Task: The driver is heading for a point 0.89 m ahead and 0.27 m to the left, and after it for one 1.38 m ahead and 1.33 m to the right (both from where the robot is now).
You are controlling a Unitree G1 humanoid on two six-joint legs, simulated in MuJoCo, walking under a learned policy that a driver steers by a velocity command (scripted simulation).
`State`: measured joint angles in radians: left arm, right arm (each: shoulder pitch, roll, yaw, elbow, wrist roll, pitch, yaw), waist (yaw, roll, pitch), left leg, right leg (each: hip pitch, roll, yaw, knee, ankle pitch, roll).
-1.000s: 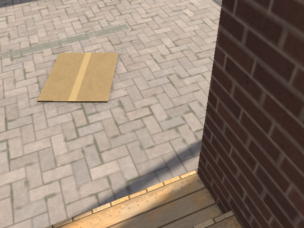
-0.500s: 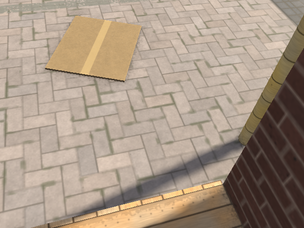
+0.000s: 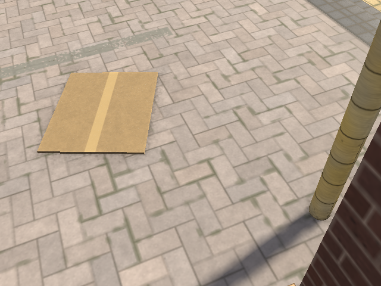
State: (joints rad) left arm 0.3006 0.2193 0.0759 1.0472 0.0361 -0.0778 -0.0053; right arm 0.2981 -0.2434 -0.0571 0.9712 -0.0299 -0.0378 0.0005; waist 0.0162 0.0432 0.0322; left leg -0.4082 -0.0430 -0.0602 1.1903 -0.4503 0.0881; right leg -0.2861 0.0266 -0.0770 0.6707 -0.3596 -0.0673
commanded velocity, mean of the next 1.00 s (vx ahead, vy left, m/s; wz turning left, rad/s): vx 0.50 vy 0.00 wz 0.34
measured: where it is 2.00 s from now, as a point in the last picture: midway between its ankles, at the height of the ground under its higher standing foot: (140, 223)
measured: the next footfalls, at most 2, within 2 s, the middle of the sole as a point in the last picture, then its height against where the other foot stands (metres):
left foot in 0.32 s outside the picture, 0.14 m lower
right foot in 0.76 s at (217, 276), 0.14 m lower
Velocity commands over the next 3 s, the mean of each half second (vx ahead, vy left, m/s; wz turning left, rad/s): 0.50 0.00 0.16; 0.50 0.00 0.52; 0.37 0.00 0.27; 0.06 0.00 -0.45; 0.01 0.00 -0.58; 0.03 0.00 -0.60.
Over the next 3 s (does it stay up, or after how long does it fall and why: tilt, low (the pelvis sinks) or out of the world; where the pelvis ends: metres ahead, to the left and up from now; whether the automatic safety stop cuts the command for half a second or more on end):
stays up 0.91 0.28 -0.25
